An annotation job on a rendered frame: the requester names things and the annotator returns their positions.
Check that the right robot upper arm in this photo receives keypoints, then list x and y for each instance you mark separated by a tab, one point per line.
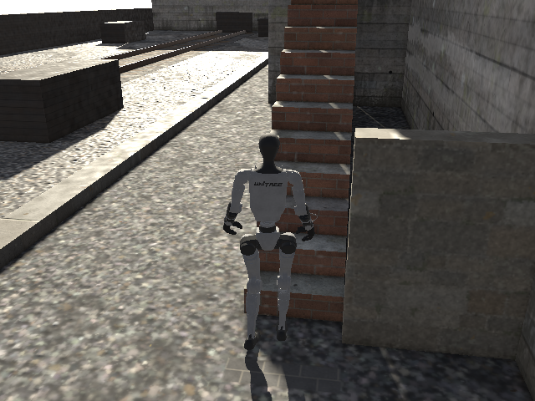
295	179

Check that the right robot shin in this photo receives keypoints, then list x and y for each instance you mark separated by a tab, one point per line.
283	303

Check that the left robot upper arm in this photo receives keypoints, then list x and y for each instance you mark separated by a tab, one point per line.
241	177

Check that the left robot foot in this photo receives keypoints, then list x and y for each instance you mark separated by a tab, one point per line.
250	342

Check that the left robot forearm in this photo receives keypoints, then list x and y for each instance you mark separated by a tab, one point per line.
230	217

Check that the robot right hand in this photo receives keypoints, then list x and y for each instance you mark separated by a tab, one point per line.
310	233

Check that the right robot forearm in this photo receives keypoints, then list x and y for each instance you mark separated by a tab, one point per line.
306	220

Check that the robot left hand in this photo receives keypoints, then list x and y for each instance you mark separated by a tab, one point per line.
228	230

